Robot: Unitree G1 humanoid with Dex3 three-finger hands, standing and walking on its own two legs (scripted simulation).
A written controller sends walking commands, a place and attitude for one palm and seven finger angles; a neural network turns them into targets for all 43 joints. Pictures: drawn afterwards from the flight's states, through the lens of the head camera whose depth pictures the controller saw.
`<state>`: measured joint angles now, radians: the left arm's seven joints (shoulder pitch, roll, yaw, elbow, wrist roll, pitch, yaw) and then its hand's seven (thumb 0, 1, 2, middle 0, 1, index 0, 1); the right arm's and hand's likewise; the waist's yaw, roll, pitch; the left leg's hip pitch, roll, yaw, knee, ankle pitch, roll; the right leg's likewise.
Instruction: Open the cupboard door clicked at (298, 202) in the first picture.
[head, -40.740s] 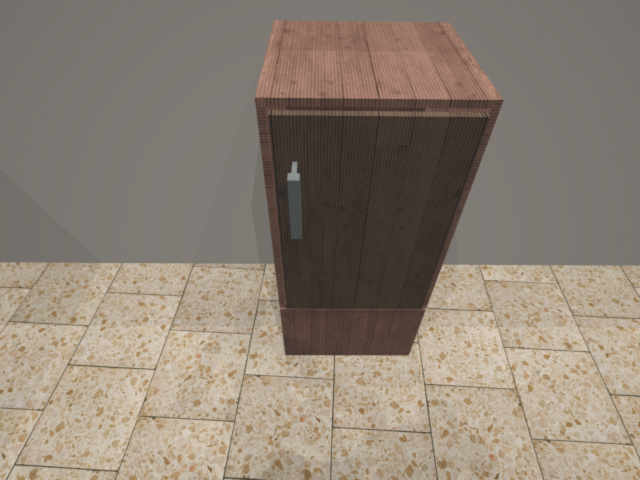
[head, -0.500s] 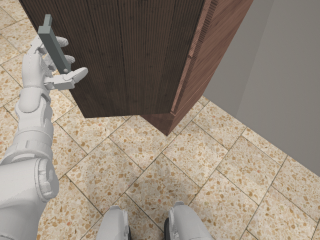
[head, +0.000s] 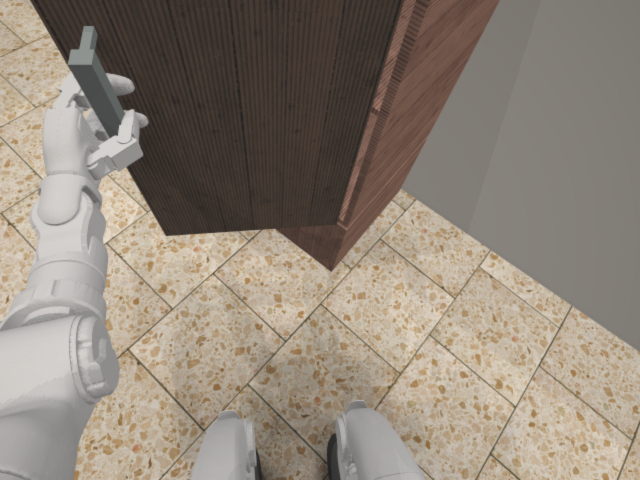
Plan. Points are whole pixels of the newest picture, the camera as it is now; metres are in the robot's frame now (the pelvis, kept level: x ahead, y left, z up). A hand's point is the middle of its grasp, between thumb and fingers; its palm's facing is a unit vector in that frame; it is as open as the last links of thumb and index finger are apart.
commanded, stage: pull the door open along its arc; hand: left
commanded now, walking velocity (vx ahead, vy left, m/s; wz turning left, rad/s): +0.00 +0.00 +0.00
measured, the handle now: (111, 98) +0.57 +0.21 +0.07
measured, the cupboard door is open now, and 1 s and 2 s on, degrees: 45 91 89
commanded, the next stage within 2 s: open thumb and fingers to let go in 0.96 s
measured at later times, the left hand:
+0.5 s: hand (174, 235) +0.38 +0.13 +0.06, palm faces +0.25 -0.97 +0.05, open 6.2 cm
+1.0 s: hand (272, 310) +0.30 +0.03 +0.07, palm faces +0.37 -0.93 -0.03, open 6.1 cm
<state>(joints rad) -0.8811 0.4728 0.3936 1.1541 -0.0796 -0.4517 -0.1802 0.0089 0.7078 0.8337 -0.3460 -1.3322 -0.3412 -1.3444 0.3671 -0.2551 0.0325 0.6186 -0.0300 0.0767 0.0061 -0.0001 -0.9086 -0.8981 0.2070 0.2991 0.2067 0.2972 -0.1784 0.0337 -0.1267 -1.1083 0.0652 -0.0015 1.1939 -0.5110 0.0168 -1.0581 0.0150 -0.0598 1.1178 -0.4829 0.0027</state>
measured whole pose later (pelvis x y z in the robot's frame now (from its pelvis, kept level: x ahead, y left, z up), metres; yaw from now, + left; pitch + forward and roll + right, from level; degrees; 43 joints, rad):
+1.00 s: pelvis +0.02 -0.05 +0.03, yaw +4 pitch +14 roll +1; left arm 0.17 -0.09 -0.24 0.19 0.12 -0.37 0.54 0.02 0.68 0.75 -0.32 -1.32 -0.35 -1.33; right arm 0.22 -0.17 -0.01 0.57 -0.09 -0.02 0.03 0.01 -0.91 -0.90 0.21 0.30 0.20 0.30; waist -0.02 0.03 -0.17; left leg -0.79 0.04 -0.03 1.04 -0.49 -0.05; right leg -0.77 0.00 -0.09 1.06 -0.53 -0.06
